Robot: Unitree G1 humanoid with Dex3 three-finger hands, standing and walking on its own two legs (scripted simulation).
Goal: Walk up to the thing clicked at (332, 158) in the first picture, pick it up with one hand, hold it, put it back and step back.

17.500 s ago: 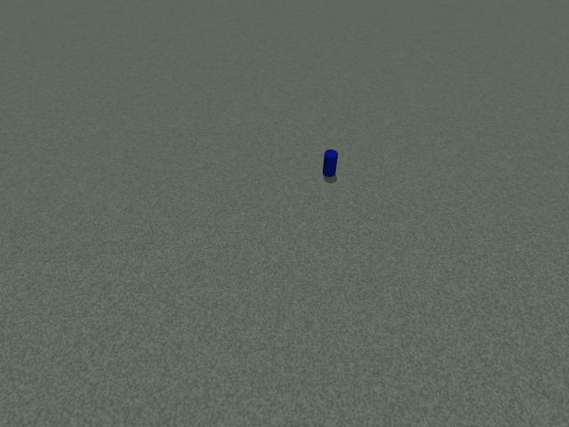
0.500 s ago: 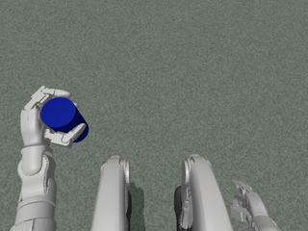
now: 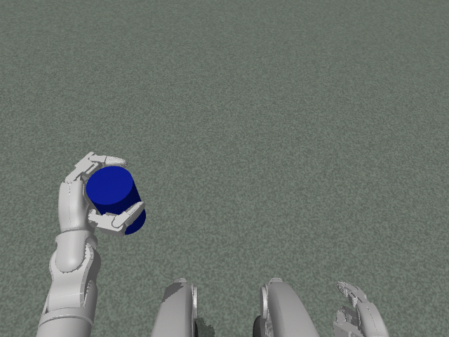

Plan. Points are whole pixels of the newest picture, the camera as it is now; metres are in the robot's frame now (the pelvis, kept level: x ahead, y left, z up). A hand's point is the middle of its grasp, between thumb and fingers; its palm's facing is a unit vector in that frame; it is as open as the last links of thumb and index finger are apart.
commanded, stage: lift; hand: left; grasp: from the side
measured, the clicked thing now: (119, 203) +0.35 +0.20 +0.00
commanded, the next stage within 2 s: hold in 0.02 s
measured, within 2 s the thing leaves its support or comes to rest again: neither
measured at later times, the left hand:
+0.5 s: hand (112, 168) +0.36 +0.18 +0.10, palm faces +0.17 -0.98 -0.05, open 9.8 cm
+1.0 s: hand (120, 153) +0.37 +0.17 +0.12, palm faces +0.17 -0.98 -0.03, open 9.8 cm
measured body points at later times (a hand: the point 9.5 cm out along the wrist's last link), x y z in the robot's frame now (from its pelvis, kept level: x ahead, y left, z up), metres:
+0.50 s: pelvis +0.02 +0.00 +0.07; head +0.10 +0.01 +0.51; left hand +0.35 +0.24 +0.10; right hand +0.15 -0.24 -0.05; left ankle +0.04 +0.12 -0.59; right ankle +0.04 -0.13 -0.59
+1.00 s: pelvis +0.03 -0.01 +0.10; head +0.10 +0.00 +0.54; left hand +0.36 +0.22 +0.13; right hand +0.16 -0.26 -0.02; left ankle +0.04 +0.12 -0.59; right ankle +0.04 -0.13 -0.59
